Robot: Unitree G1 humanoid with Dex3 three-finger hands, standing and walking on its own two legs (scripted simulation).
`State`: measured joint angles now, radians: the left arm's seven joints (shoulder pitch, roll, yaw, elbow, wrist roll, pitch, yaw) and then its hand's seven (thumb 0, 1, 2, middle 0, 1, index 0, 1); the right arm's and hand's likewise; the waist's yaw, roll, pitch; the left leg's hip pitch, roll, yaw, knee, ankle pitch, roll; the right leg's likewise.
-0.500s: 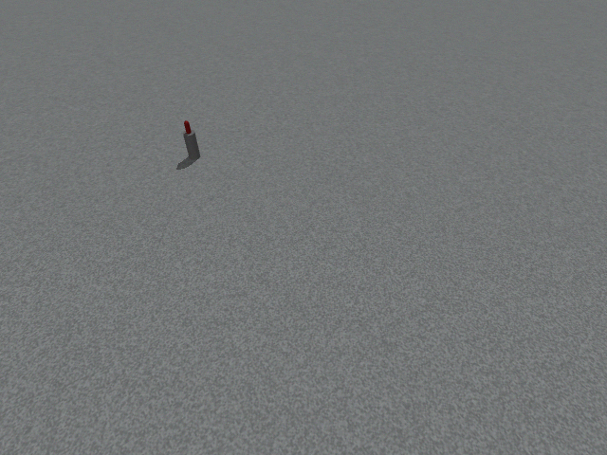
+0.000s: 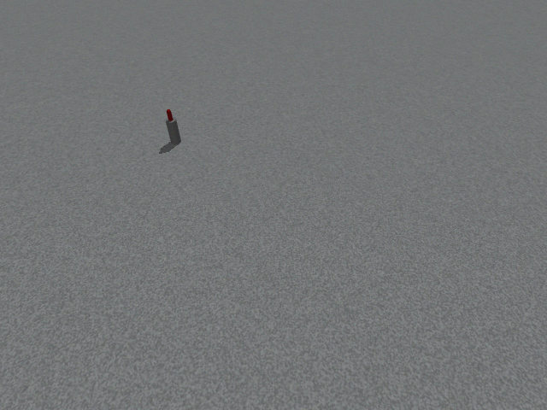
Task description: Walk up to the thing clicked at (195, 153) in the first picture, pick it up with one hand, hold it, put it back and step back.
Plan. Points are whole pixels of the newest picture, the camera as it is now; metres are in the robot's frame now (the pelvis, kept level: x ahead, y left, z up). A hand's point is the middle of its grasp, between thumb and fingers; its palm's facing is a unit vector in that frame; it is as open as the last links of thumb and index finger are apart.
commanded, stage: stand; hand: left
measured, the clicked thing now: (172, 126) +1.72 +0.57 -0.67
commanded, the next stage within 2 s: walk up in 0.62 s
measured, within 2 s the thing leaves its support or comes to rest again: neither
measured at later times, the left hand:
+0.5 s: hand out of the picture +0.07 +0.25 -0.16, palm faces -0.02 -0.94 -0.33, open 7.4 cm
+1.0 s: hand out of the picture +0.09 +0.40 -0.18, palm faces +0.12 -0.91 -0.40, open 7.4 cm
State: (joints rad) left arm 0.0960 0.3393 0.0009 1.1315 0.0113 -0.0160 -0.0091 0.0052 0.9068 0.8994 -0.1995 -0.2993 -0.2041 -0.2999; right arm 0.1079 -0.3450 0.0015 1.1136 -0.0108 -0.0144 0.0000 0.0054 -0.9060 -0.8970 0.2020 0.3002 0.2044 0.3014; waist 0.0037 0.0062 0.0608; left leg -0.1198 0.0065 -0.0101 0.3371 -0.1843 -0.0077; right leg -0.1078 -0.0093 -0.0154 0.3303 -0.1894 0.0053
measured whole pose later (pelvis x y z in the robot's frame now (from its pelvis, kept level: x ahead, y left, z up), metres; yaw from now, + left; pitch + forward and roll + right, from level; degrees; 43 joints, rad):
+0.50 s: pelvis +0.00 +0.00 +0.00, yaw +0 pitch -2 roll +0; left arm 0.11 0.34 0.00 1.13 0.01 -0.01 -0.01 0.01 0.91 0.90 -0.20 -0.30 -0.20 -0.30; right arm 0.12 -0.35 0.00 1.12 -0.01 -0.01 0.00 0.01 -0.91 -0.90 0.20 0.30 0.20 0.30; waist 0.01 0.00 0.05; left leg -0.11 0.00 -0.01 0.33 -0.18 0.00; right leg -0.10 -0.01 -0.01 0.32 -0.19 0.01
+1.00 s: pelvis +0.10 +0.09 -0.03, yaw +7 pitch -3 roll +0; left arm 0.27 0.50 0.09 1.02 0.04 -0.04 -0.06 0.01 0.90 0.90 -0.20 -0.30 -0.21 -0.30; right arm 0.20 -0.45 -0.13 0.98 -0.03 -0.05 0.10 0.01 -0.91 -0.90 0.20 0.30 0.20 0.30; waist 0.03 -0.06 0.03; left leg -0.40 0.06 0.06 0.68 -0.22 -0.01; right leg -0.04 -0.18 -0.08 0.67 -0.50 -0.02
